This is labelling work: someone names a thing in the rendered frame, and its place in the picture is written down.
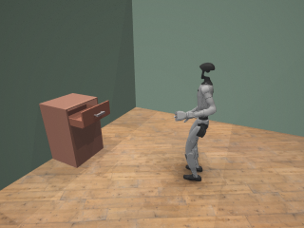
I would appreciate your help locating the handle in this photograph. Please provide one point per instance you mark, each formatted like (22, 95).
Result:
(100, 114)

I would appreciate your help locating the drawer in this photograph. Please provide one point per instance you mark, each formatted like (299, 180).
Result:
(83, 116)

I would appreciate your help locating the robot left forearm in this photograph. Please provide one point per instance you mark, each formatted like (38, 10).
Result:
(202, 113)

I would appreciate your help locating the robot right forearm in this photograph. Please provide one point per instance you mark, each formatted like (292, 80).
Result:
(195, 109)

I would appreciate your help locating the robot left hand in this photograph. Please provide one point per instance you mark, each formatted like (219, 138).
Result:
(180, 116)

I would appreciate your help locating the cabinet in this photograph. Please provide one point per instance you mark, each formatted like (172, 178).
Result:
(70, 144)

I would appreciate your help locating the left robot upper arm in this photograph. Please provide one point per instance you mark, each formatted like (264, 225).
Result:
(207, 94)

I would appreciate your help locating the robot head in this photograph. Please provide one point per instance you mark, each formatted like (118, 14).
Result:
(206, 67)

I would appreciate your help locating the humanoid robot torso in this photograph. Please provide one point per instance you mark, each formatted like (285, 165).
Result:
(203, 105)

